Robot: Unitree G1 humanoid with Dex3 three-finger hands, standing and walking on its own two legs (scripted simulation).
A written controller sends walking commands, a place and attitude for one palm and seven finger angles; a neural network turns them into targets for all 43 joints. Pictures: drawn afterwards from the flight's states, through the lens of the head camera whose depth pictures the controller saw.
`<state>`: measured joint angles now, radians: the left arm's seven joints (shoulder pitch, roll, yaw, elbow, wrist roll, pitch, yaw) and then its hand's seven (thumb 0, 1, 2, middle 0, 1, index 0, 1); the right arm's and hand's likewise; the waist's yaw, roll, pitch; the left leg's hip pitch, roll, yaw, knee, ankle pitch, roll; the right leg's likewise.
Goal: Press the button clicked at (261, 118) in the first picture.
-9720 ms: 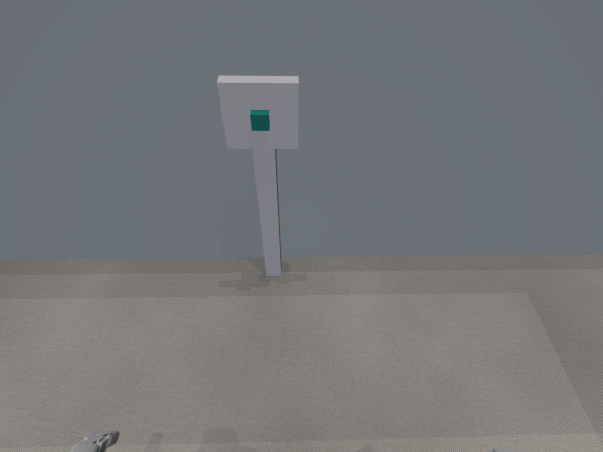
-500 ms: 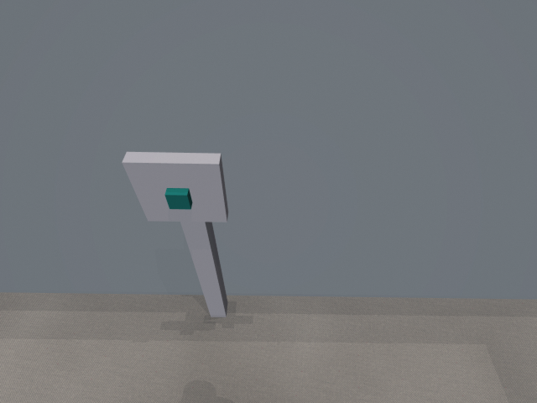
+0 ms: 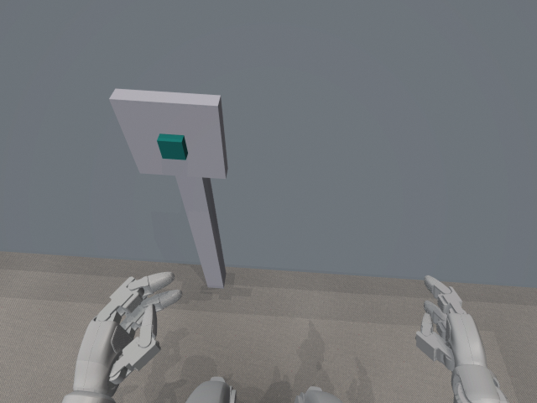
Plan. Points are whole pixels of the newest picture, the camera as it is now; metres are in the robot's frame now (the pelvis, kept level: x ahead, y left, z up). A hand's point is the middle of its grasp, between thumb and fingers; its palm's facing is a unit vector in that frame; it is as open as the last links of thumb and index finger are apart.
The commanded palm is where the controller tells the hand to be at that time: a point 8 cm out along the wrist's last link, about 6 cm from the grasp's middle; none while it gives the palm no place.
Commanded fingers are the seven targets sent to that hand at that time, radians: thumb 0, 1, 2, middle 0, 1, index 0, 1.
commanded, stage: raise the hand and make a fist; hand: left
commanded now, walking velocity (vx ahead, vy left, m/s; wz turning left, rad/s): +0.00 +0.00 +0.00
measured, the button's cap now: (173, 145) +0.53 +0.22 +0.05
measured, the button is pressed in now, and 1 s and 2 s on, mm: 0 0 0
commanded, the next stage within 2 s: aim a knuckle at the button in 1.62 s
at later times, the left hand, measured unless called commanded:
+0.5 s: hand (128, 337) +0.20 +0.20 +0.03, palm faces +0.04 -1.00 -0.05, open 3.1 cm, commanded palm +0.16 +0.25 +0.03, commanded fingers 0.00 0.90 0.90 -1.30 -1.50 -1.30 -1.50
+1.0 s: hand (103, 323) +0.21 +0.23 +0.04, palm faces +0.04 -1.00 -0.04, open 3.1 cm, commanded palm +0.19 +0.29 +0.05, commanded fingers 0.00 0.90 0.90 -1.30 -1.50 -1.30 -1.50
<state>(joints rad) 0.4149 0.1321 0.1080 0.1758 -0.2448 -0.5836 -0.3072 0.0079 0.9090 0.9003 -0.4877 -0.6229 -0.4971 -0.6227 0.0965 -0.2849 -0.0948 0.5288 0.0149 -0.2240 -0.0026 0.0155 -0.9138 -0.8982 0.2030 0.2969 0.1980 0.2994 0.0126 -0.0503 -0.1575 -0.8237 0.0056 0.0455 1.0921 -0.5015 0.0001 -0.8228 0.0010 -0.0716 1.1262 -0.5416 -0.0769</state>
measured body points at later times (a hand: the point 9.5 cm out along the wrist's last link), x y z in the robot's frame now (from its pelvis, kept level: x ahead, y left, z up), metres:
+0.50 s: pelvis -0.02 +0.01 -0.01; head +0.05 +0.01 +0.43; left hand +0.19 +0.25 +0.04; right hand +0.12 -0.22 -0.11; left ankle +0.02 +0.12 -0.66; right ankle +0.01 -0.07 -0.66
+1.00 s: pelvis +0.00 +0.03 +0.00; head +0.06 +0.05 +0.44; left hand +0.20 +0.28 +0.05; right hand +0.20 -0.19 -0.07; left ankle +0.02 +0.12 -0.66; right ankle +0.01 -0.07 -0.66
